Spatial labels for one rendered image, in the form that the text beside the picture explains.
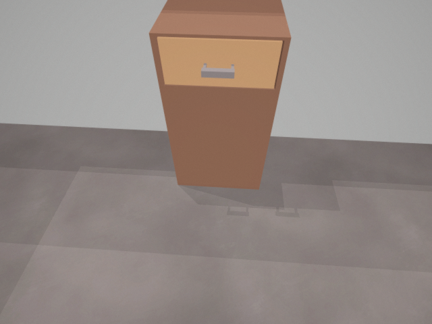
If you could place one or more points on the handle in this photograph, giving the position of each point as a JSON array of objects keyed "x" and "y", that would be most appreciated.
[{"x": 207, "y": 72}]

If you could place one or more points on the drawer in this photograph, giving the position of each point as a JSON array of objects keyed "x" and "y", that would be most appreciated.
[{"x": 255, "y": 61}]

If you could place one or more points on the cabinet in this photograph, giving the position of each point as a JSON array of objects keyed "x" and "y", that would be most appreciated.
[{"x": 219, "y": 135}]

